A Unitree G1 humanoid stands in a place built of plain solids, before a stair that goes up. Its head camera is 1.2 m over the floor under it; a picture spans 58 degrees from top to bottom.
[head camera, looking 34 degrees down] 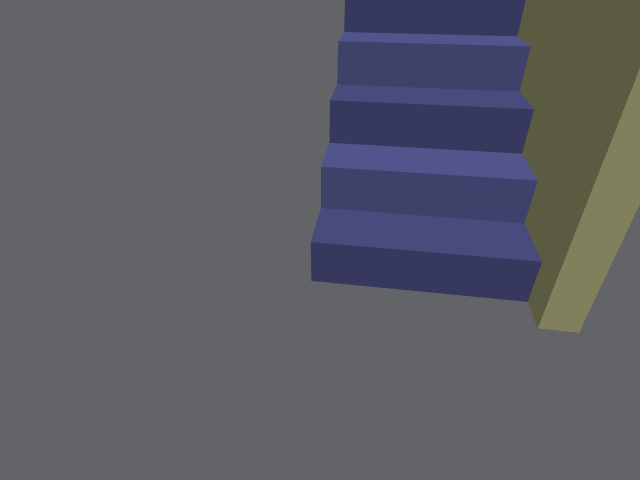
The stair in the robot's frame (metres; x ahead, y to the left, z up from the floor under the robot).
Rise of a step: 0.21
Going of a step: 0.28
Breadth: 0.90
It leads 9 degrees to the right of straight ahead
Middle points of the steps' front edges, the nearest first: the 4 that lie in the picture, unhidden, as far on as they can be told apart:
1.39 -0.41 0.21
1.67 -0.45 0.41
1.95 -0.49 0.62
2.23 -0.53 0.82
